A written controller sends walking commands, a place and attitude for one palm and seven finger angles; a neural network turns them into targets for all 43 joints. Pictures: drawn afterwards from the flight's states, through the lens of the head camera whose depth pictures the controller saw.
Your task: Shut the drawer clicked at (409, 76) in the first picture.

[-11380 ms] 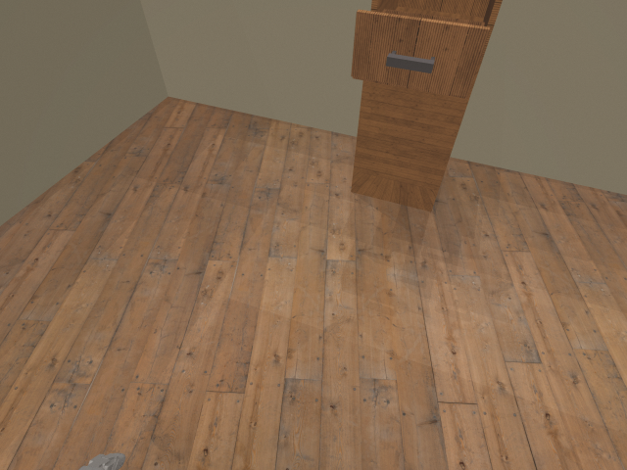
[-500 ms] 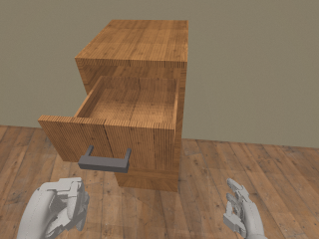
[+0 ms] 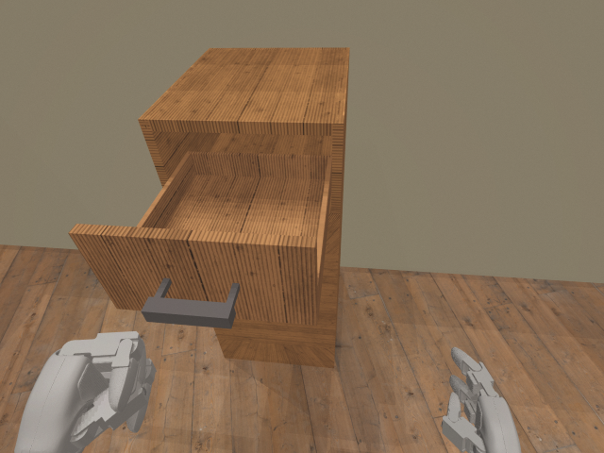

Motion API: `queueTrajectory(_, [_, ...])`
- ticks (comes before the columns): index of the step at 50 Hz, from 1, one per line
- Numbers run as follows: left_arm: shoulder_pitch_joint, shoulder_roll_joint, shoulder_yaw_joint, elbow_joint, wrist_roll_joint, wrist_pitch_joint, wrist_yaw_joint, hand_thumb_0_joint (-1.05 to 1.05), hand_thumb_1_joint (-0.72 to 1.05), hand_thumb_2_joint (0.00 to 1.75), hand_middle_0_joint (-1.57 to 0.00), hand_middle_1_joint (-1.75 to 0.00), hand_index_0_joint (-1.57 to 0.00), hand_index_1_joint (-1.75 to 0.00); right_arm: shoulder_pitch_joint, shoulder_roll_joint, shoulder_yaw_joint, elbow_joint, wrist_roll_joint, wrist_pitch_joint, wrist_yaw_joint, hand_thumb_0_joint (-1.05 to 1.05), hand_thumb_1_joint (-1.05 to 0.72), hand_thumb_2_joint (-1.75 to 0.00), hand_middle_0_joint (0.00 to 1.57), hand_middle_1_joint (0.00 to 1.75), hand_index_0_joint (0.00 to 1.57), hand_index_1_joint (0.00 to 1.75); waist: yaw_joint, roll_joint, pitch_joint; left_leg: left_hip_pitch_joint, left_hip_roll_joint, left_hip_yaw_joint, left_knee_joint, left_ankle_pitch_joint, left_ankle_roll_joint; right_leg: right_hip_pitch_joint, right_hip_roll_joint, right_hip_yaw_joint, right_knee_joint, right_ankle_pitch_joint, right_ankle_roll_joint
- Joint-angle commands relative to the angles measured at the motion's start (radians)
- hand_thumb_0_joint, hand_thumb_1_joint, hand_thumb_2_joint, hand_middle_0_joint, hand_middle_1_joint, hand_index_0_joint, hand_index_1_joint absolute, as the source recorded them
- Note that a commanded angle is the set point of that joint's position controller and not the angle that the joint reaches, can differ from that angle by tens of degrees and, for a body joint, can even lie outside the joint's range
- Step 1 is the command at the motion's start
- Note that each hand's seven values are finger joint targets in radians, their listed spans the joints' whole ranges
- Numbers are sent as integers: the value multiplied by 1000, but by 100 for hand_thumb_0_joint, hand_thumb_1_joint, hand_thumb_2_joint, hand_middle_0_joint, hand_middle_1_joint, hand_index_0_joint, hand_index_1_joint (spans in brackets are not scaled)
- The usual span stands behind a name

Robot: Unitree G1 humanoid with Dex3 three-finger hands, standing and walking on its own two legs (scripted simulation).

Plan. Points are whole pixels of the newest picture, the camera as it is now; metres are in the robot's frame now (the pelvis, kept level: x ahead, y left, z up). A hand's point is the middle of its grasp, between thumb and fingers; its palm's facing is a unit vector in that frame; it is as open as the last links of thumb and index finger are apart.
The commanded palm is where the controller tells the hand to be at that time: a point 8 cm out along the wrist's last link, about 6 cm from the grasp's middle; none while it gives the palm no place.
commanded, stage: bring the fist close to the handle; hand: left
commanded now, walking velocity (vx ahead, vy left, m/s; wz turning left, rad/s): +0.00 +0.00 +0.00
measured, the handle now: (194, 299) +0.31 +0.20 +0.05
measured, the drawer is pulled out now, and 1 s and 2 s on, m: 0.29 0.29 0.28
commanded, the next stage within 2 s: push the drawer shut in 1.46 s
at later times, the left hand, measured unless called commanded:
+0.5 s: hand (165, 386) +0.16 +0.17 +0.11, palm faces +0.03 -1.00 -0.07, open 3.3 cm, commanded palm +0.12 +0.22 +0.11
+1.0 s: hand (196, 373) +0.20 +0.16 +0.06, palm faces +0.02 -1.00 -0.05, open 3.3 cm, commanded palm +0.17 +0.22 +0.06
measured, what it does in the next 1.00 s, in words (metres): stands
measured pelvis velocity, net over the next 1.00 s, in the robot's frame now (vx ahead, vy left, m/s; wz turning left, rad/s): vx -0.01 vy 0.01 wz -0.01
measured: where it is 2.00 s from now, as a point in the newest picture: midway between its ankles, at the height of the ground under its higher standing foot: outside the picture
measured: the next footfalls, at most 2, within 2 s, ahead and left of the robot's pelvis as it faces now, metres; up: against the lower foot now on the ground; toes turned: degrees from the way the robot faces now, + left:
none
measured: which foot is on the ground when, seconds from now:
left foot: down 0.00-1.00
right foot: down 0.00-1.00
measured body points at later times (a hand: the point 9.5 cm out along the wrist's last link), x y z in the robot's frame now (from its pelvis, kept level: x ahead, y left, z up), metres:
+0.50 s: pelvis +0.00 +0.01 +0.00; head -0.01 -0.01 +0.45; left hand +0.15 +0.22 +0.11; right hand +0.20 -0.21 -0.06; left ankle -0.01 +0.12 -0.72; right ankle +0.00 -0.08 -0.72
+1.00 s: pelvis -0.01 +0.01 -0.02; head +0.02 +0.00 +0.43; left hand +0.19 +0.21 +0.07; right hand +0.17 -0.21 -0.09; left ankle -0.01 +0.12 -0.72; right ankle +0.00 -0.08 -0.72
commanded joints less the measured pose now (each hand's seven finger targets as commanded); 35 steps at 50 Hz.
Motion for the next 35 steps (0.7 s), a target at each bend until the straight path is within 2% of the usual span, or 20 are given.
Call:
queueTrajectory(1, [-47, 115, 89, -208, -18, -66, -8, 0, 90, 90, -140, -160, -140, -160, -170, -87, -31, -175, 6, -91, -15, 0, -90, -90, 20, 30, 20, 30, -6, -62, 34, 1, -31, -22, -92, 156, 34, -29, -36, 136, -203, 73, 40])
queueTrajectory(3, [-22, 130, 119, -193, -20, -60, -11, 0, 90, 90, -140, -160, -140, -160, -164, -82, -33, -172, 6, -92, -15, 0, -90, -90, 20, 30, 20, 30, 2, -74, 3, 2, -31, -20, -97, 182, 33, -7, -37, 132, -190, 121, 42])
queueTrajectory(4, [-19, 113, 112, -154, -23, -54, -16, 0, 90, 90, -140, -160, -140, -160, -162, -81, -32, -165, 6, -88, -15, 0, -90, -90, 20, 30, 20, 30, -2, -92, 22, -7, -30, -18, -99, 186, 31, -13, -35, 127, -186, 135, 44])
queueTrajectory(6, [-39, 108, 122, -106, -32, -52, -23, 0, 90, 90, -140, -160, -140, -160, -172, -86, -32, -153, 6, -83, -18, 0, -90, -90, 20, 30, 20, 30, -3, -79, 44, -21, -32, -17, -97, 176, 29, -21, -34, 134, -192, 125, 44])
queueTrajectory(8, [-72, 87, 96, -88, -38, -57, -31, 0, 90, 90, -140, -160, -140, -160, -158, -90, -32, -153, 2, -82, -21, 0, -90, -90, 20, 30, 20, 30, -13, -94, 51, -28, -33, -19, -97, 172, 30, -34, -34, 131, -186, 123, 47])
queueTrajectory(10, [-80, 80, 82, -89, -35, -73, -35, 0, 90, 90, -140, -160, -140, -160, -152, -93, -35, -156, -1, -85, -18, 0, -90, -90, 20, 30, 20, 30, -15, -98, 27, -28, -36, -18, -91, 175, 31, -32, -38, 136, -177, 129, 51])
queueTrajectory(11, [-94, 99, 97, -95, -28, -85, -31, 0, 90, 90, -140, -160, -140, -160, -156, -96, -38, -150, -3, -85, -16, 0, -90, -90, 20, 30, 20, 30, -14, -80, 19, -25, -36, -16, -86, 178, 32, -31, -37, 138, -177, 125, 48])
queueTrajectory(14, [-125, 81, 66, -86, -13, -112, -28, 0, 90, 90, -140, -160, -140, -160, -135, -97, -41, -150, -9, -85, -13, 0, -90, -90, 20, 30, 20, 30, -24, -62, 0, -26, -39, -15, -82, 188, 33, -38, -38, 129, -154, 144, 46])
queueTrajectory(16, [-134, 77, 57, -83, -1, -127, -18, 0, 90, 90, -140, -160, -140, -160, -136, -100, -43, -145, -14, -83, -6, 0, -90, -90, 20, 30, 20, 30, -21, -43, -5, -31, -39, -17, -85, 191, 32, -39, -32, 107, -133, 152, 39])
queueTrajectory(18, [-109, 46, 21, -76, 9, -135, -13, 0, 90, 90, -140, -160, -140, -160, -126, -98, -48, -153, -18, -82, 1, 0, -90, -90, 20, 30, 20, 30, -24, -55, -24, -33, -39, -18, -81, 214, 33, -40, -31, 91, -105, 198, 39])
queueTrajectory(20, [-96, 51, 32, -47, 15, -137, -7, 0, 90, 90, -140, -160, -140, -160, -124, -97, -53, -152, -19, -71, 4, 0, -90, -90, 20, 30, 20, 30, -22, -77, -33, -50, -39, -15, -73, 224, 32, -40, -32, 90, -91, 225, 41])
queueTrajectory(21, [-85, 57, 38, -30, 24, -137, -1, 0, 90, 90, -140, -160, -140, -160, -130, -98, -55, -145, -21, -61, 5, 0, -90, -90, 20, 30, 20, 30, -20, -80, -25, -59, -38, -18, -75, 220, 31, -42, -29, 86, -91, 214, 38])
queueTrajectory(23, [-121, 23, -10, -30, 31, -138, 4, 0, 90, 90, -140, -160, -140, -160, -123, -98, -54, -156, -23, -46, 8, 0, -90, -90, 20, 30, 20, 30, -33, -72, 3, -78, -38, -19, -78, 194, 30, -69, -27, 75, -78, 182, 38])
queueTrajectory(26, [-148, 51, 21, -17, 39, -149, 24, 0, 90, 90, -140, -160, -140, -160, -122, -103, -57, -155, -29, -26, 3, 0, -90, -90, 20, 30, 20, 30, -32, -81, -17, -93, -38, -23, -72, 176, 31, -77, -26, 78, -72, 140, 36])
queueTrajectory(30, [-200, 27, -9, 6, 39, -174, 29, 0, 90, 90, -140, -160, -140, -160, -103, -106, -57, -163, -32, -10, 4, 0, -90, -90, 20, 30, 20, 30, -51, -71, -33, -103, -38, -24, -54, 165, 30, -104, -26, 75, -52, 126, 37])
queueTrajectory(31, [-203, 30, -4, 12, 45, -182, 35, 0, 90, 90, -140, -160, -140, -160, -105, -107, -58, -157, -34, -5, 5, 0, -90, -90, 20, 30, 20, 30, -48, -67, -37, -107, -35, -27, -54, 161, 30, -106, -25, 73, -50, 117, 35])
queueTrajectory(32, [-203, 2, -37, 23, 46, -185, 34, 0, 90, 90, -140, -160, -140, -160, -96, -105, -56, -163, -35, -2, 7, 0, -90, -90, 20, 30, 20, 30, -54, -69, -40, -108, -36, -26, -51, 159, 30, -114, -25, 70, -43, 116, 36])
queueTrajectory(33, [-219, 1, -45, 37, 46, -188, 32, 0, 90, 90, -140, -160, -140, -160, -91, -108, -58, -164, -35, 0, 8, 0, -90, -90, 20, 30, 20, 30, -63, -78, -43, -114, -36, -27, -43, 156, 30, -124, -24, 72, -39, 119, 38])
queueTrajectory(34, [-223, 19, -24, 46, 46, -192, 35, 0, 90, 90, -140, -160, -140, -160, -88, -110, -61, -164, -36, 2, 8, 0, -90, -90, 20, 30, 20, 30, -57, -77, -61, -120, -36, -28, -39, 162, 28, -118, -25, 72, -30, 127, 37])
queueTrajectory(35, [-213, 11, -40, 55, 51, -193, 33, 0, 90, 90, -140, -160, -140, -160, -89, -111, -60, -168, -36, 4, 10, 0, -90, -90, 20, 30, 20, 30, -59, -64, -63, -123, -37, -28, -34, 166, 28, -123, -26, 72, -22, 131, 35])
